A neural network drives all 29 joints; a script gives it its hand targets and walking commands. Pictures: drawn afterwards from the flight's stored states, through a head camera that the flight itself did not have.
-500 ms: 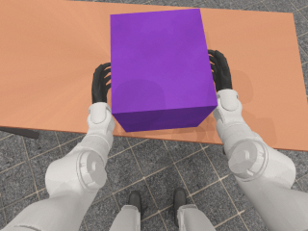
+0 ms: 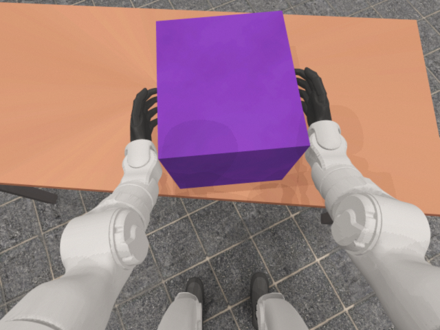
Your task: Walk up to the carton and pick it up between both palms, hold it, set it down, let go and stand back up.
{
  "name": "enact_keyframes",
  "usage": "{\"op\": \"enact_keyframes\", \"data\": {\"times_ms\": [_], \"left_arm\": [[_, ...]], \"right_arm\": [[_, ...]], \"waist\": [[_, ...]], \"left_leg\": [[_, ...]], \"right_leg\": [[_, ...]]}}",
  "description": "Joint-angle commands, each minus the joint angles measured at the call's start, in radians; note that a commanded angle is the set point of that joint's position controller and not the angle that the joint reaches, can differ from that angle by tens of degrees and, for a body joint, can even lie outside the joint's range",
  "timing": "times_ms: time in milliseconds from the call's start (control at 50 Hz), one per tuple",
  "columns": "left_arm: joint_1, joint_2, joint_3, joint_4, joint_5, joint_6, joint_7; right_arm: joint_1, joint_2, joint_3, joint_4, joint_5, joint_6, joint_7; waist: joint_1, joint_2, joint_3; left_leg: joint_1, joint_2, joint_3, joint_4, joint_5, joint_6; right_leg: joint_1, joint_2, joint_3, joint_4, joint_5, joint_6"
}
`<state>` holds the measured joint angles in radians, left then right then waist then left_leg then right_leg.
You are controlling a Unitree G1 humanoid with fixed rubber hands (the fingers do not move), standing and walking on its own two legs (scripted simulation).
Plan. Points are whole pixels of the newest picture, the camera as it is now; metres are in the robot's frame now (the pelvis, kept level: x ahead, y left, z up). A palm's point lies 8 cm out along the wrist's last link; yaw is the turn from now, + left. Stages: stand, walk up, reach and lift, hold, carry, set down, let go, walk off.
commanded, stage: set down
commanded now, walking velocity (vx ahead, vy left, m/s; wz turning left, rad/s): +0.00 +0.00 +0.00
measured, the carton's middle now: (225, 109) +0.50 +0.02 -0.05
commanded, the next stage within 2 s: none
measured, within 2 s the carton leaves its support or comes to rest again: neither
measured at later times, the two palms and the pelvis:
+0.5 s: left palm (98, 127) +0.42 +0.22 +0.04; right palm (368, 91) +0.47 -0.19 +0.06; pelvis -0.02 -0.01 +0.01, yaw +1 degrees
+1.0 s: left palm (106, 123) +0.43 +0.22 +0.03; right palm (346, 90) +0.48 -0.16 +0.06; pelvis -0.02 -0.01 +0.00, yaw +2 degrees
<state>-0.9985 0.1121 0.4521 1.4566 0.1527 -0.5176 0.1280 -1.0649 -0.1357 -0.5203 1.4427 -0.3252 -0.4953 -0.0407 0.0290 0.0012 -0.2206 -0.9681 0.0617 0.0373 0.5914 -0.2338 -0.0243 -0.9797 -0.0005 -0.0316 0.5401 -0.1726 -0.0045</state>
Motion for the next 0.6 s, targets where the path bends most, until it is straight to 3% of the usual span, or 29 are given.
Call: {"op": "enact_keyframes", "data": {"times_ms": [0, 80, 160, 220, 260, 340, 360, 380, 400, 420, 440, 460, 500, 520, 540, 580], "left_arm": [[-0.443, 0.079, -0.158, -0.082, -0.120, -0.019, -0.006], [-0.487, 0.144, -0.248, -0.043, -0.249, -0.015, -0.008], [-0.465, 0.217, -0.278, -0.019, -0.280, 0.012, -0.024], [-0.481, 0.225, -0.323, -0.036, -0.328, 0.035, -0.032], [-0.443, 0.234, -0.345, -0.074, -0.345, 0.060, -0.039], [-0.441, 0.250, -0.418, -0.208, -0.403, 0.111, -0.056], [-0.411, 0.263, -0.417, -0.217, -0.402, 0.137, -0.058], [-0.458, 0.269, -0.437, -0.216, -0.431, 0.147, -0.063], [-0.378, 0.253, -0.447, -0.288, -0.421, 0.183, -0.061], [-0.347, 0.257, -0.461, -0.326, -0.440, 0.208, -0.065], [-0.415, 0.277, -0.463, -0.334, -0.454, 0.210, -0.069], [-0.358, 0.254, -0.464, -0.349, -0.430, 0.246, -0.066], [-0.427, 0.276, -0.476, -0.377, -0.453, 0.249, -0.065], [-0.438, 0.274, -0.494, -0.377, -0.458, 0.260, -0.060], [-0.527, 0.286, -0.522, -0.344, -0.488, 0.233, -0.059], [-0.549, 0.293, -0.557, -0.219, -0.532, 0.198, -0.049]], "right_arm": [[-0.433, -0.093, 0.186, -0.029, 0.156, -0.002, 0.018], [-0.491, -0.174, 0.301, -0.039, 0.292, 0.013, 0.009], [-0.479, -0.252, 0.362, -0.022, 0.394, 0.036, 0.000], [-0.512, -0.296, 0.406, -0.056, 0.462, 0.042, -0.004], [-0.488, -0.308, 0.455, -0.065, 0.509, 0.055, 0.013], [-0.453, -0.340, 0.533, -0.114, 0.605, 0.099, 0.042], [-0.427, -0.356, 0.544, -0.119, 0.616, 0.115, 0.048], [-0.472, -0.352, 0.553, -0.142, 0.641, 0.132, 0.052], [-0.412, -0.359, 0.594, -0.142, 0.667, 0.150, 0.061], [-0.383, -0.365, 0.593, -0.181, 0.677, 0.162, 0.063], [-0.432, -0.363, 0.586, -0.215, 0.679, 0.175, 0.066], [-0.378, -0.356, 0.602, -0.160, 0.683, 0.199, 0.074], [-0.416, -0.372, 0.564, -0.214, 0.682, 0.219, 0.078], [-0.423, -0.368, 0.578, -0.218, 0.693, 0.228, 0.082], [-0.483, -0.355, 0.560, -0.216, 0.689, 0.235, 0.086], [-0.499, -0.324, 0.592, -0.173, 0.697, 0.266, 0.096]], "waist": [[0.006, 0.005, -0.871], [0.017, -0.027, -0.941], [0.021, -0.024, -0.937], [0.010, -0.015, -0.932], [0.033, -0.035, -0.914], [0.036, -0.005, -0.906], [0.050, -0.002, -0.885], [0.039, -0.022, -0.852], [0.057, -0.012, -0.829], [0.047, -0.030, -0.811], [0.041, -0.052, -0.802], [0.047, -0.026, -0.774], [0.029, -0.011, -0.712], [0.035, -0.013, -0.684], [0.027, -0.015, -0.662], [0.028, -0.036, -0.567]], "left_leg": [[0.380, -0.057, 0.075, 0.090, 0.537, -0.034], [0.287, -0.069, 0.069, 0.134, 0.506, -0.037], [0.276, -0.077, 0.071, 0.131, 0.504, -0.048], [0.328, -0.076, 0.053, 0.134, 0.565, -0.064], [0.351, -0.072, 0.047, 0.114, 0.544, -0.063], [0.348, -0.070, 0.048, 0.056, 0.502, -0.077], [0.335, -0.067, 0.048, 0.037, 0.482, -0.068], [0.319, -0.068, 0.038, 0.020, 0.439, -0.063], [0.372, -0.066, 0.030, -0.011, 0.458, -0.061], [0.394, -0.063, 0.030, -0.024, 0.452, -0.061], [0.371, -0.065, 0.026, -0.033, 0.411, -0.052], [0.394, -0.064, 0.022, -0.068, 0.414, -0.048], [0.368, -0.068, 0.027, -0.078, 0.345, -0.046], [0.382, -0.064, 0.021, -0.092, 0.318, -0.044], [0.365, -0.068, 0.025, -0.088, 0.250, -0.041], [0.296, -0.068, 0.022, -0.101, 0.101, -0.011]], "right_leg": [[0.521, 0.061, -0.036, 0.113, 0.465, 0.000], [0.554, 0.067, -0.037, 0.173, 0.507, 0.012], [0.635, 0.070, -0.027, 0.177, 0.574, 0.026], [0.580, 0.078, -0.035, 0.168, 0.571, 0.028], [0.594, 0.083, -0.030, 0.146, 0.538, 0.024], [0.675, 0.072, -0.018, 0.112, 0.525, 0.020], [0.711, 0.069, -0.007, 0.100, 0.512, 0.022], [0.695, 0.064, -0.012, 0.088, 0.466, 0.023], [0.755, 0.061, 0.006, 0.061, 0.469, 0.014], [0.765, 0.059, 0.007, 0.044, 0.464, 0.018], [0.735, 0.053, 0.004, 0.035, 0.435, 0.023], [0.780, 0.054, 0.020, 0.011, 0.428, 0.014], [0.720, 0.046, 0.018, -0.009, 0.336, 0.016], [0.702, 0.045, 0.011, -0.024, 0.292, 0.012], [0.626, 0.039, 0.003, -0.031, 0.208, 0.013], [0.552, 0.025, 0.013, -0.045, 0.043, 0.008]]}}
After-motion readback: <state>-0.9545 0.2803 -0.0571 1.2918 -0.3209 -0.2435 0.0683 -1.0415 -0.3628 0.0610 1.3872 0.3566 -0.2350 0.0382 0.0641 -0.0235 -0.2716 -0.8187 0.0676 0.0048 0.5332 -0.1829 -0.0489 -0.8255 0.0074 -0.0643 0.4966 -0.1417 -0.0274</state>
